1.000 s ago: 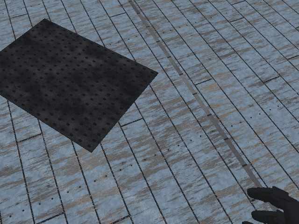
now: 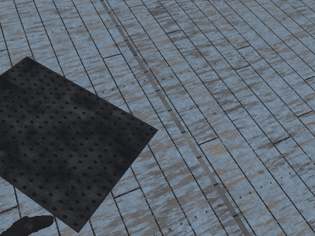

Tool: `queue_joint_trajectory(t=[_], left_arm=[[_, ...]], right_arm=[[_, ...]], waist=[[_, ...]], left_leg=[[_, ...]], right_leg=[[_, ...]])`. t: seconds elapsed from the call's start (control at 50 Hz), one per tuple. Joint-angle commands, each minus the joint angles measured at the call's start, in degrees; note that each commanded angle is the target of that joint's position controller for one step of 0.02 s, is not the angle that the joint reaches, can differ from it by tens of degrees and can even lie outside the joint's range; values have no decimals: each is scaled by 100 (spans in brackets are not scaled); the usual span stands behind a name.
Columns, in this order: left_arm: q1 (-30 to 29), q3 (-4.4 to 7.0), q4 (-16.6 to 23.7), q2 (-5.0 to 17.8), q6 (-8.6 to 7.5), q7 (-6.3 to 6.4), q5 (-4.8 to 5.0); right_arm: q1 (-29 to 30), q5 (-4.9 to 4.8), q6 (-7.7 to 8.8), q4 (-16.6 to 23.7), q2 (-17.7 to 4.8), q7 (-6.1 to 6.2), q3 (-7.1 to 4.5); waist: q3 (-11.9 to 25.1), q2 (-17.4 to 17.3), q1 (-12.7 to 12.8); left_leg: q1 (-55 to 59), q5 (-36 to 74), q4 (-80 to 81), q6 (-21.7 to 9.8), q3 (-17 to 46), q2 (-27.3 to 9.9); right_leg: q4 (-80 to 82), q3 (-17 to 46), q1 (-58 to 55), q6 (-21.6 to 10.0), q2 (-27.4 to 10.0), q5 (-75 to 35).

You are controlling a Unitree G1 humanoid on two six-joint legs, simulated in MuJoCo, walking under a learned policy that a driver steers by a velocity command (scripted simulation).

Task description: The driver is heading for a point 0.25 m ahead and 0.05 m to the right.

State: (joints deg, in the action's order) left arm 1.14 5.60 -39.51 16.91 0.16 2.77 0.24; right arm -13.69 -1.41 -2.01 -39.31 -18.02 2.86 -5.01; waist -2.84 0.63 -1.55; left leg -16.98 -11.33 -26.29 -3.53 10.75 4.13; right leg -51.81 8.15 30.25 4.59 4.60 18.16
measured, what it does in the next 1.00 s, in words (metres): steps on the spot: right foot, then left foot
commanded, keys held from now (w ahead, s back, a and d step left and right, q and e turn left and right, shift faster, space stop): q+shift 0.08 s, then shift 0.92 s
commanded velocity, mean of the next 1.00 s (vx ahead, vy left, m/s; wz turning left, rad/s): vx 0.00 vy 0.00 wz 0.29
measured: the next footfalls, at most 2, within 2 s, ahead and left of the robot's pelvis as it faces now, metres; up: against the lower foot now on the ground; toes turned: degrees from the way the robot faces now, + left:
right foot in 0.22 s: +0.11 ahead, -0.13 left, +0.00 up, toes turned +19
left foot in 0.56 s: +0.01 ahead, +0.11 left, +0.00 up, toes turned +11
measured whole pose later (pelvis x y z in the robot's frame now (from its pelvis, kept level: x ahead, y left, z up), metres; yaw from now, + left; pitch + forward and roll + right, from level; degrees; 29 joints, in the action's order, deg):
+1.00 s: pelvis +0.03 +0.01 -0.01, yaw +15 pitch -1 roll +0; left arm 10.1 2.3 -52.4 15.3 0.4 2.0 -0.2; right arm -13.2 0.6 0.6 -43.8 -13.0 0.5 -1.2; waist -1.9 0.1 0.7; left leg -9.2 -18.5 -29.1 -1.5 3.4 2.5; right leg -28.1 4.8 11.6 3.5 -1.5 15.3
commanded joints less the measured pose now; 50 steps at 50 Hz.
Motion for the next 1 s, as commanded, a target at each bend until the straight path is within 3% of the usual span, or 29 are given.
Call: queue_joint_trajectory(t=[0.02,0.08,0.16,0.2,0.22,0.24,0.26,0.28,0.3,0.32,0.34,0.38,0.44,0.5,0.54,0.56,0.58,0.6,0.62,0.64,0.68,0.72,0.86,1.0], left_arm=[[-317,55,399,326,-150,-57,32],[-274,76,359,407,-229,-126,49],[99,102,207,546,-313,-248,40],[326,119,118,535,-331,-289,12],[294,138,171,698,-308,-271,-59],[74,139,338,988,-249,-224,-152],[384,174,223,1069,-249,-245,-274],[297,123,262,867,-263,-241,-163],[190,59,262,643,-237,-210,-76],[171,-4,272,543,-207,-190,-14],[184,-36,236,541,-180,-172,19],[355,-79,138,517,-128,-143,-31],[464,-79,69,587,-60,-134,-50],[701,-48,-16,773,13,-149,-11],[712,-113,-89,665,9,-162,72],[931,-150,-166,588,-51,-176,67],[1011,-207,-157,461,-144,-216,-76],[1112,-270,-159,163,-209,-239,-114],[815,-265,-199,341,-211,-231,-183],[670,-237,-232,403,-204,-233,-159],[675,-231,-299,392,-143,-187,-114],[748,-231,-383,380,-114,-162,-87],[838,-215,-766,406,-63,-104,-62],[874,-201,-1138,464,-23,-42,-39]], right_arm=[[154,-1,0,549,-1042,48,-321],[252,2,-52,685,-1066,21,-355],[465,8,-93,809,-934,-20,-282],[582,-32,-110,844,-831,-31,-207],[315,37,-102,819,-636,-51,-135],[-126,149,-61,767,-439,-75,-54],[93,124,-1,915,-882,-72,-195],[92,128,17,776,-1246,-61,-300],[201,112,-8,666,-1239,-64,-317],[229,103,-63,583,-1018,-51,-265],[243,100,-80,591,-837,-62,-201],[396,56,-49,643,-534,-95,-83],[548,86,-3,664,-255,-116,58],[488,37,25,545,-335,-129,47],[151,80,48,330,-287,-142,49],[173,145,61,351,-423,-130,45],[102,209,54,419,-737,-81,4],[299,279,55,307,-772,-119,4],[491,270,97,413,-350,-187,94],[427,303,134,353,-223,-218,140],[327,274,216,267,-349,-226,122],[209,247,276,191,-281,-208,160],[117,217,321,54,-222,-204,196],[13,199,343,-196,-188,-219,204]], waist=[[836,-943,16],[860,-1082,-18],[1075,-1187,-4],[983,-971,148],[1073,-355,10],[940,1010,-301],[703,1510,-138],[590,896,-110],[526,580,-72],[503,469,-37],[443,490,16],[478,658,94],[657,971,215],[725,1079,345],[672,899,117],[715,680,173],[922,9,273],[909,-1022,535],[763,-755,312],[615,-595,233],[347,-583,203],[251,-592,231],[246,-258,224],[324,-145,220]], left_leg=[[1297,1373,424,-683,1820,-1166],[1152,1593,315,-685,2143,-1089],[1144,2341,-49,-634,2201,-1050],[722,1592,-246,-424,2079,-758],[303,128,-767,-199,1753,-426],[-431,-2241,-1907,143,868,439],[-1170,-2985,-3141,480,389,565],[-1274,-2540,-3888,654,336,224],[-1258,-2111,-4107,749,293,158],[-1269,-1917,-4233,832,238,159],[-1315,-1739,-4303,895,183,168],[-1145,-1562,-3726,933,-126,83],[-566,-1621,-2189,964,-582,-269],[37,-1211,-901,912,-845,-297],[786,-16,627,709,-946,-237],[1296,582,826,537,-636,-443],[1826,1829,543,315,-45,-1079],[1192,1520,274,-97,92,-1286],[843,724,384,-206,105,-1170],[720,274,436,-96,13,-1011],[507,225,437,51,-52,-874],[409,422,394,96,-91,-836],[445,715,335,79,-147,-748],[547,1009,308,92,-268,-657]], right_leg=[[691,87,384,58,100,-61],[1167,139,-31,22,156,-39],[2001,-27,-866,-141,-40,-196],[3078,-146,-1737,-322,-209,-1285],[3229,491,-2316,-599,-894,-1824],[3232,1533,-2628,-1167,-1914,-3380],[3429,2647,-2256,-2141,-2678,-3440],[3359,2340,-2114,-2218,-2590,-2873],[3270,1733,-2048,-1933,-2150,-2409],[3236,1369,-2066,-1721,-1840,-2118],[3226,1221,-2070,-1713,-1750,-2235],[3241,790,-2164,-1671,-1480,-2396],[3152,556,-2374,-1654,-1390,-2472],[3032,694,-2410,-1706,-1500,-2620],[2860,600,-2162,-1499,-1402,-2651],[2835,556,-1842,-1207,-1333,-2388],[2439,204,-1443,-844,-1092,-1819],[2595,-343,-1609,-500,-622,-556],[2571,-374,-1890,-276,-620,-604],[2542,-382,-1885,-239,-582,-780],[2473,-365,-1877,-257,-590,-1075],[2492,-328,-1915,-273,-623,-1197],[2512,-308,-2055,-192,-654,-1399],[2523,-297,-2180,-181,-681,-1574]])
